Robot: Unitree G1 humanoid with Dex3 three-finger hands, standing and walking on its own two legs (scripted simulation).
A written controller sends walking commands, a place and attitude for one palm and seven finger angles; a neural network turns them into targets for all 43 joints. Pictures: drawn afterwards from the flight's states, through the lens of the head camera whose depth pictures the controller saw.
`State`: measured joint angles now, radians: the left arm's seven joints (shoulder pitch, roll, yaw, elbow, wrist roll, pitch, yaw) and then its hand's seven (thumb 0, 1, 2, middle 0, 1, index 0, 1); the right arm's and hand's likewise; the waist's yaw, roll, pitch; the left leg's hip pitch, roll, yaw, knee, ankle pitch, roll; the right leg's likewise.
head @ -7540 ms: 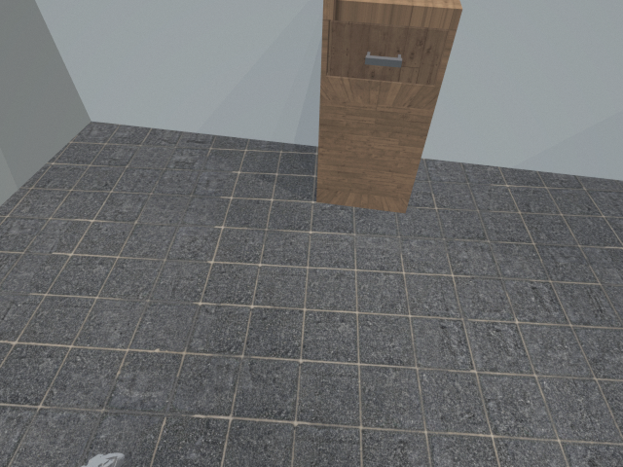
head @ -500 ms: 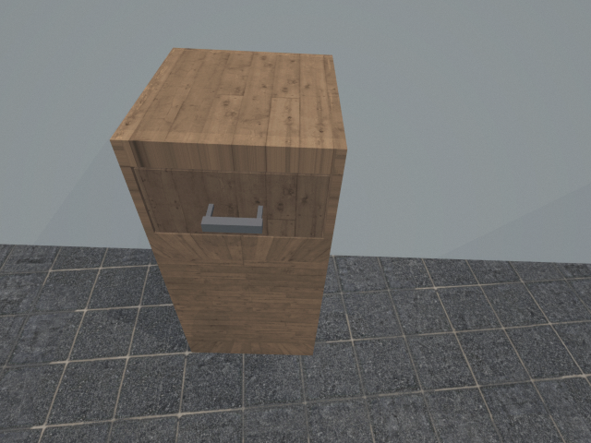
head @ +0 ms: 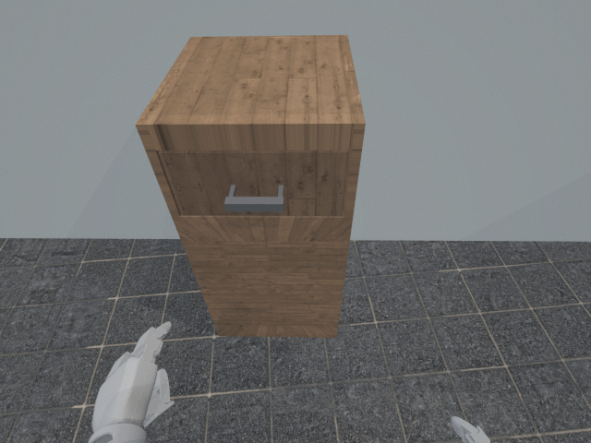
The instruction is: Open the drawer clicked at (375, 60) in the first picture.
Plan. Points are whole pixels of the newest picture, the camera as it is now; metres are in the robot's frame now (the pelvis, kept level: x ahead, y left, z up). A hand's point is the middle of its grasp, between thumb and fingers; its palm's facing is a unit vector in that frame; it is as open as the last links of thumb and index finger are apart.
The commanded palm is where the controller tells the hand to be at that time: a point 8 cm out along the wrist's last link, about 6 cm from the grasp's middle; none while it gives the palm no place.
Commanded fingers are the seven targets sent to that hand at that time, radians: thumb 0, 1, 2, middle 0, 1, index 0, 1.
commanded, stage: raise the hand with hooked fingers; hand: left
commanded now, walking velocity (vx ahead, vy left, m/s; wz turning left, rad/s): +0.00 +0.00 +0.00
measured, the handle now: (255, 197) +0.59 +0.11 -0.03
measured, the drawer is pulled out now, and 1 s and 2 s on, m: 0.00 0.00 0.00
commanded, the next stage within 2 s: move the hooked fingers above the handle in 1.70 s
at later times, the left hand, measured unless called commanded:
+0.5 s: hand (154, 352) +0.25 +0.22 -0.01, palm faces +0.09 -0.11 -0.99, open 10.2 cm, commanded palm +0.22 +0.21 +0.04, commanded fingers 0.00 0.06 0.54 -0.26 -0.84 -0.26 -0.84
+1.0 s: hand (166, 276) +0.34 +0.20 +0.05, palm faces +0.07 -0.10 -0.99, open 13.1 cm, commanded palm +0.31 +0.21 +0.11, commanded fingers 0.00 -0.50 0.30 -0.30 -1.20 -0.30 -1.20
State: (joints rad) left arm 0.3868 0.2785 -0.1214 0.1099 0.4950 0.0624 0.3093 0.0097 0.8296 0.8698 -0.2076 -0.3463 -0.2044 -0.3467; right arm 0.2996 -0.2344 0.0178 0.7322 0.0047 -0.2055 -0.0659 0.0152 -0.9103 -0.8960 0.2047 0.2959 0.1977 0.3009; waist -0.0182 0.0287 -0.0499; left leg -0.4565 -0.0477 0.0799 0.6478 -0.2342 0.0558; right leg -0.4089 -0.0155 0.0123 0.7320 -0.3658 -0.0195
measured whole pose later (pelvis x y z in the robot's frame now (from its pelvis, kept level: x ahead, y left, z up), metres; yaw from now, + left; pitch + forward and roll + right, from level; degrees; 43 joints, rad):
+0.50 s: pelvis +0.02 -0.02 -0.02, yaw +0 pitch +6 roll -1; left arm 0.24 0.34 -0.11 0.06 1.03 0.08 0.41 0.00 0.26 0.63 -0.27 -0.70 -0.27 -0.70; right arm 0.06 -0.20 0.03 0.54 -0.05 0.12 -0.01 0.02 -0.90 -0.90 0.20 0.30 0.20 0.30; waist 0.09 0.05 -0.09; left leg -0.63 -0.04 0.00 0.87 -0.35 0.04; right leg -0.54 0.06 0.02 0.88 -0.44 -0.04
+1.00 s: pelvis +0.07 -0.02 +0.00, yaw -1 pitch +6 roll +1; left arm 0.14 0.41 -0.08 -0.01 0.97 0.08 0.26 0.00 -0.30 0.39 -0.31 -1.07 -0.31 -1.07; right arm 0.11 -0.26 -0.02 0.60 -0.02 0.14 -0.01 0.02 -0.91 -0.90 0.20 0.30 0.20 0.30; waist 0.06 0.05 -0.08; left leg -0.44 -0.05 0.02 0.66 -0.33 0.03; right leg -0.37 0.05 0.05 0.69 -0.42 -0.04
